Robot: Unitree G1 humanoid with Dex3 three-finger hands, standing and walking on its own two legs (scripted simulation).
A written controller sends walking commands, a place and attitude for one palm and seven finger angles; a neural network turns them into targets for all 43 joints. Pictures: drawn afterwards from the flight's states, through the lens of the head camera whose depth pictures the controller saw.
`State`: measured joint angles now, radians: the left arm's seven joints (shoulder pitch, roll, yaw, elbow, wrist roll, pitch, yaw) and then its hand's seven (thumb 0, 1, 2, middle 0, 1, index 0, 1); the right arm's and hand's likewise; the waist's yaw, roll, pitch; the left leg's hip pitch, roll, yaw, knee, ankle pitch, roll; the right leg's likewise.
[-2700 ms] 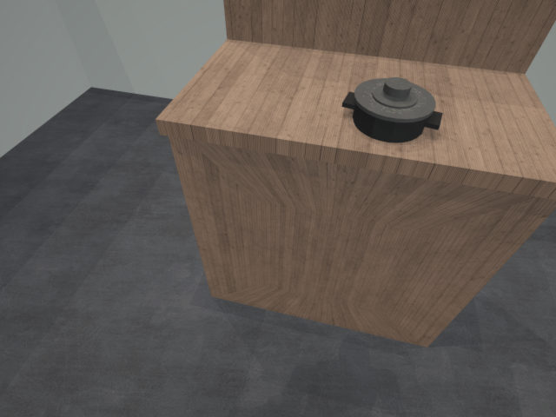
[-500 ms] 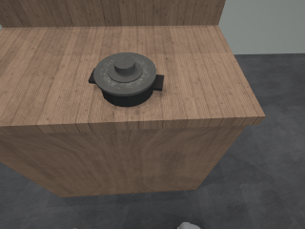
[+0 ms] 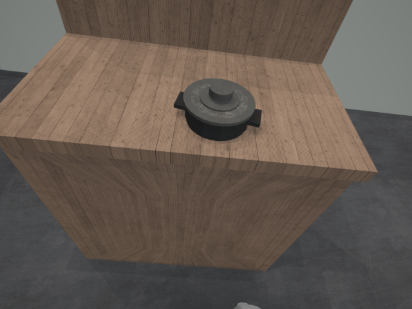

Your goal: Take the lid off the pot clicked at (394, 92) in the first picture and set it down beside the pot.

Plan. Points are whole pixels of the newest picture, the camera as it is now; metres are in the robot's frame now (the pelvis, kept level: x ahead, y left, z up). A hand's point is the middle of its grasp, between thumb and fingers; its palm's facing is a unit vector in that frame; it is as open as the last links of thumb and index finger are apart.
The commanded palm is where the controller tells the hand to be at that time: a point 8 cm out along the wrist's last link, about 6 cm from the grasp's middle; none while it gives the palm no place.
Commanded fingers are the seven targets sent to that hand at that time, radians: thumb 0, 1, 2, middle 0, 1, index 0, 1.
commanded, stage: come to a stop and stand still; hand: left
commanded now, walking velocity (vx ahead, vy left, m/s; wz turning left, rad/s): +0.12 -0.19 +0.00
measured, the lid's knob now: (221, 91) +0.52 +0.02 +0.16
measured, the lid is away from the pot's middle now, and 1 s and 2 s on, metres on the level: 0.00 0.00 0.00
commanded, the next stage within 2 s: look again from close up in 0.88 s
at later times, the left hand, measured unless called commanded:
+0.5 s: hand out of the picture +0.06 +0.15 -0.17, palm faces -0.02 -0.98 -0.22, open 7.2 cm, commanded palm none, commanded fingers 0.00 0.90 0.90 -0.20 -0.30 -0.20 -0.30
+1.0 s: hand out of the picture -0.02 +0.12 -0.17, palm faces +0.03 -0.99 -0.17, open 7.3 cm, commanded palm none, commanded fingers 0.00 0.90 0.90 -0.20 -0.30 -0.20 -0.30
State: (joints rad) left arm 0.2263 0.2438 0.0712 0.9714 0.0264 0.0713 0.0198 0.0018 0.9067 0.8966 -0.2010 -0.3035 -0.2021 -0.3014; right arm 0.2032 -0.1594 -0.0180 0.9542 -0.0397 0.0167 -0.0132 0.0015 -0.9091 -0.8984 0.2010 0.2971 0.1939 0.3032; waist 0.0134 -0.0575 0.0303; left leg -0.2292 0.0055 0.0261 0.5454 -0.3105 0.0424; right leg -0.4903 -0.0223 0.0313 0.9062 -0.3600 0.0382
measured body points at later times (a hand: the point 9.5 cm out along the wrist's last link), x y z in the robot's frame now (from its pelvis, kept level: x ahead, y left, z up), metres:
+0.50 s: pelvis +0.00 -0.03 +0.00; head +0.02 -0.03 +0.45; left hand +0.06 +0.20 -0.15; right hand -0.05 -0.24 -0.16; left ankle -0.01 +0.09 -0.74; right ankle -0.02 -0.14 -0.74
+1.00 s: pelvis -0.01 -0.05 +0.01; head +0.01 -0.04 +0.45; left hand -0.02 +0.17 -0.16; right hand +0.00 -0.27 -0.15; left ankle -0.01 +0.09 -0.74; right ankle -0.02 -0.14 -0.74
